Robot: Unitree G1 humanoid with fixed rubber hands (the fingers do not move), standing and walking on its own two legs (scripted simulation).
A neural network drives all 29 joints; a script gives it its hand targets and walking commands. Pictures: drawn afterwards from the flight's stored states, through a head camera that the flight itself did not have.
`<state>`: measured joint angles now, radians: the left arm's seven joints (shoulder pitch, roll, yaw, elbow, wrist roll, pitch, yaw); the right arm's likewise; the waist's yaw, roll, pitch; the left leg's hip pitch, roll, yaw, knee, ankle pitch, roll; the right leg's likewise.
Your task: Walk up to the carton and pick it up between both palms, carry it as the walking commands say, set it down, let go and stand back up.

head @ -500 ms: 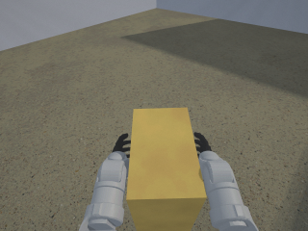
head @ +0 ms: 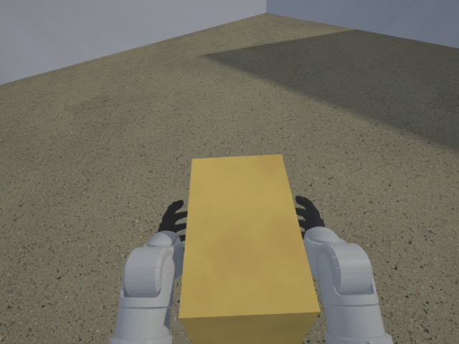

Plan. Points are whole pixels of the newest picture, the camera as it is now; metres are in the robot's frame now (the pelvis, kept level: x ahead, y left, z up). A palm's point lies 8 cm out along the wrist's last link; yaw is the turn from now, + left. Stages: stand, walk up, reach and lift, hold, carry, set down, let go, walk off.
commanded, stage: carry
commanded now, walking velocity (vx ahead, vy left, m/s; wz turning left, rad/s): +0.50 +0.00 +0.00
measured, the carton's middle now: (241, 266) +0.25 +0.00 +0.04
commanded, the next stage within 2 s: none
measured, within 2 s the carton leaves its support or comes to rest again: neither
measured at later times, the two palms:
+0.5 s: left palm (173, 150) +0.54 +0.15 +0.08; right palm (272, 141) +0.55 -0.09 +0.09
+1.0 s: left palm (184, 95) +0.87 +0.17 +0.07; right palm (255, 90) +0.89 -0.07 +0.06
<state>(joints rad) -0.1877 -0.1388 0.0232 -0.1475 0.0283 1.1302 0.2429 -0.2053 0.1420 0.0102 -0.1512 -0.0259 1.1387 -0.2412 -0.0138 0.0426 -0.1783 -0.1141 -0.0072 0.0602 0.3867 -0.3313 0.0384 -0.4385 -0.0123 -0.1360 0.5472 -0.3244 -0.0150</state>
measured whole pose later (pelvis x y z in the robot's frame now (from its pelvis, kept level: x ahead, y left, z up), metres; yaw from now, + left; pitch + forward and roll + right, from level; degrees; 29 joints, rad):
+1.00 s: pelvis +0.61 +0.03 -0.03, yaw +3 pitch +3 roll -4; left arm -0.16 -0.14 -0.03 -0.25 0.04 1.13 0.25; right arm -0.16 0.13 0.02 -0.27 -0.02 1.13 -0.23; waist 0.01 0.09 -0.13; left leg 0.04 0.09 0.13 0.66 -0.47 0.00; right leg -0.50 0.02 -0.25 0.55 -0.10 -0.09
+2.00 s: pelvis +1.25 +0.08 +0.00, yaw +5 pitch +4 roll +0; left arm -0.16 -0.14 -0.02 -0.31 0.01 1.08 0.27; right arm -0.18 0.14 0.02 -0.31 -0.01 1.08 -0.24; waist 0.04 0.00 0.00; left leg -0.47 0.03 0.11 0.52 -0.17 -0.01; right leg -0.07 -0.02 -0.19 0.29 -0.29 -0.02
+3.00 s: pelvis +1.90 +0.13 +0.01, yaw +4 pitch +5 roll -2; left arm -0.17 -0.14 -0.02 -0.25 0.02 1.10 0.26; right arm -0.17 0.14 0.02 -0.26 -0.02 1.09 -0.24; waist -0.03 0.04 -0.06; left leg -0.21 0.03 0.13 0.32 -0.21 0.05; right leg -0.40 -0.02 -0.11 0.67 -0.39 -0.01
